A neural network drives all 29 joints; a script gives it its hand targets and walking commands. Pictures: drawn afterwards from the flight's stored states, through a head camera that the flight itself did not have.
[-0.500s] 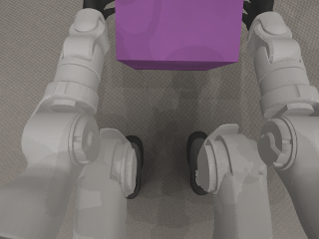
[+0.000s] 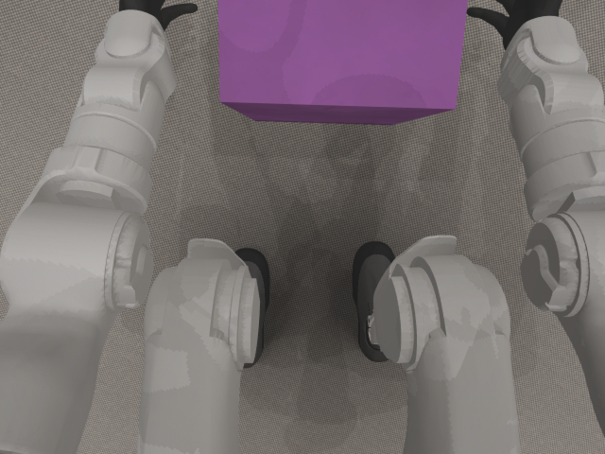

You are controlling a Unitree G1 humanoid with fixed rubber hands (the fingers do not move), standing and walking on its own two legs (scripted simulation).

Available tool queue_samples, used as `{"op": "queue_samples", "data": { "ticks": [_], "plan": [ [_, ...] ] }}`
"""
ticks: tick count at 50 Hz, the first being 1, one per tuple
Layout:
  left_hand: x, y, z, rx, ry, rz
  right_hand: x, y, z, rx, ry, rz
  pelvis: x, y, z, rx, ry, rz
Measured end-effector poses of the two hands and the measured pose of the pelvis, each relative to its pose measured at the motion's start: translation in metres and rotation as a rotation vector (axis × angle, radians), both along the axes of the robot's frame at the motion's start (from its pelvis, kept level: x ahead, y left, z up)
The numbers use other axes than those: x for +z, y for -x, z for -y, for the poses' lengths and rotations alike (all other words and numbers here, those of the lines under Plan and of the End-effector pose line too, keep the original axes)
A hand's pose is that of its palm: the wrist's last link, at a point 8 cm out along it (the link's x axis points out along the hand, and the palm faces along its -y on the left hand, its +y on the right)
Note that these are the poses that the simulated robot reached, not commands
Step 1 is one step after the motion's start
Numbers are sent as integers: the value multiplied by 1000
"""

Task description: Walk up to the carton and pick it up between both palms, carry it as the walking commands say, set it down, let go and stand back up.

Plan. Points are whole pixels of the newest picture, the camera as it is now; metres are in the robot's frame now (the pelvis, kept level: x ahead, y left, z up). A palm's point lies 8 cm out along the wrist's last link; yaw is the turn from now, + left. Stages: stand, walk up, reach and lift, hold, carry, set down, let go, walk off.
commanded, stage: set down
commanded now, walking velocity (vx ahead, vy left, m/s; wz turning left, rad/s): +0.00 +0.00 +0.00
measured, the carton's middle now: (332, 27) +0.55 -0.03 -0.24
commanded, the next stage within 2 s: let go in 1.40 s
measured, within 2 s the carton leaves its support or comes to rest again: neither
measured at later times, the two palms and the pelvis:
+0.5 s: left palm out of the picture +0.56 +0.16 -0.06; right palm out of the picture +0.53 -0.23 -0.06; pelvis +0.01 +0.00 +0.06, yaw -1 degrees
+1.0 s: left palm out of the picture +0.55 +0.17 +0.09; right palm out of the picture +0.53 -0.23 +0.10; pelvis +0.02 +0.00 +0.19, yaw +0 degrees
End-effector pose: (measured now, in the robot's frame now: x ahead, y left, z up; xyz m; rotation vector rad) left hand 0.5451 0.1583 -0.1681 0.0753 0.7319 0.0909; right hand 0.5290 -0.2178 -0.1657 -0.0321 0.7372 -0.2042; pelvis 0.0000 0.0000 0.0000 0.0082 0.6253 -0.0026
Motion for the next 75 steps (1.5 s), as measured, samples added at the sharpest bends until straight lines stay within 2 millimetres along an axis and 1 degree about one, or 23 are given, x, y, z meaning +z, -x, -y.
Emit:
{"op": "queue_samples", "data": {
  "ticks": [6,10,13,18,26,39,49,60,68,72,75],
  "plan": [
    [2,-1,-2,-2,3,8,3,0,5,1,2,4,1,-1,1,-2,-2,-13],
    [10,-4,-1,-3,2,40,10,-4,5,3,-1,37,4,-1,1,-4,-1,-23],
    [24,-7,-1,-3,-2,67,24,-7,4,8,-3,69,10,-2,1,-7,-1,-30],
    [60,-10,-1,2,-7,87,58,-9,5,10,3,93,27,-4,1,-8,-2,-51],
    [116,-11,-1,12,-3,89,114,-5,11,3,6,93,65,-7,1,-13,-4,-119],
    [193,-11,-7,9,-3,102,195,-7,13,14,4,110,131,-11,2,-14,-7,-184],
    [256,-9,-11,-1,-3,104,258,-5,17,21,2,109,188,-21,3,-11,-5,-194],
    [324,-8,-14,-14,-2,104,325,-4,20,28,-1,115,251,-35,2,-15,-7,-178],
    [364,-5,-14,-29,-2,94,364,1,21,37,-1,106,293,-47,0,-18,-6,-154],
    [374,-5,-11,-35,-3,84,374,2,20,44,5,94,305,-51,0,-17,-4,-145],
    [376,-4,-9,-38,-9,78,375,2,18,50,11,86,311,-54,1,-16,-2,-140]
  ]
}}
